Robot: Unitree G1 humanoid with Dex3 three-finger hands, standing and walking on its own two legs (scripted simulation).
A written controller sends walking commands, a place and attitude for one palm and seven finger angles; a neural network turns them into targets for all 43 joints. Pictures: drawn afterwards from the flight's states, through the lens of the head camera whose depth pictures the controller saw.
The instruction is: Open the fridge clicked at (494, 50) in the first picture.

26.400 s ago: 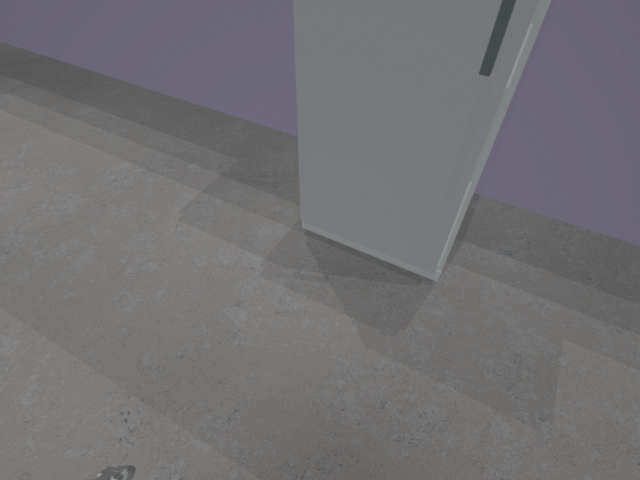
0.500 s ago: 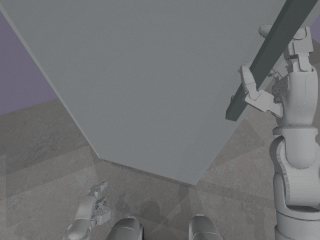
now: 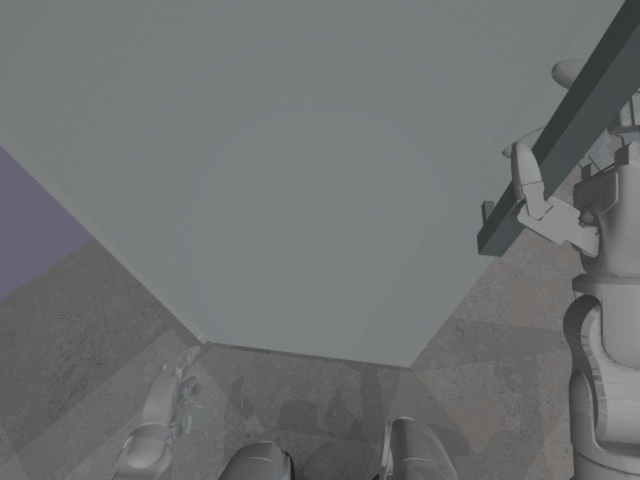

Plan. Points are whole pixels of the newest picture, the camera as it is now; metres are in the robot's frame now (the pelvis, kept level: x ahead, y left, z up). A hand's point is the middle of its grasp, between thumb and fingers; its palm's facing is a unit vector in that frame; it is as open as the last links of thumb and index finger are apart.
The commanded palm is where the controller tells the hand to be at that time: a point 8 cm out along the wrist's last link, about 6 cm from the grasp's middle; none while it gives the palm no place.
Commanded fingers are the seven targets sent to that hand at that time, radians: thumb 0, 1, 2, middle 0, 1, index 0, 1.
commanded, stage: walk backward, drawing the door open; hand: right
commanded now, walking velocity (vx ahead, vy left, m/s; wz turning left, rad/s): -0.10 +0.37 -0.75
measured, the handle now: (562, 115) +0.37 -0.14 +0.26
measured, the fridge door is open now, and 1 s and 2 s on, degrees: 52 66 66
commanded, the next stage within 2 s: stop walking and hold the door back in 0.48 s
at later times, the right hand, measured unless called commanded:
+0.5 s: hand (508, 292) +0.25 -0.09 +0.22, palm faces +0.50 +0.84 -0.21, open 7.5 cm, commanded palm +0.19 -0.13 +0.22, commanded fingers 0.00 -0.90 -0.90 0.45 1.40 0.45 1.40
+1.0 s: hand (495, 318) +0.22 -0.08 +0.23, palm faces +0.64 +0.74 -0.22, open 6.1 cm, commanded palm +0.18 -0.13 +0.20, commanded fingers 0.00 -0.90 -0.90 0.45 1.40 0.45 1.40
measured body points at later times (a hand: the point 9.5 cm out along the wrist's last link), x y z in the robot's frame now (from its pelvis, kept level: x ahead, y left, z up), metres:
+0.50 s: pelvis -0.01 +0.17 +0.00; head +0.05 +0.15 +0.44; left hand +0.24 +0.32 -0.10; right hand +0.21 -0.14 +0.23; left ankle +0.07 +0.29 -0.73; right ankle -0.05 +0.03 -0.65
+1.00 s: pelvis -0.04 +0.26 +0.00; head -0.03 +0.28 +0.45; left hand +0.23 +0.34 -0.10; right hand +0.18 -0.12 +0.24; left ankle +0.07 +0.33 -0.73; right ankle -0.11 +0.14 -0.66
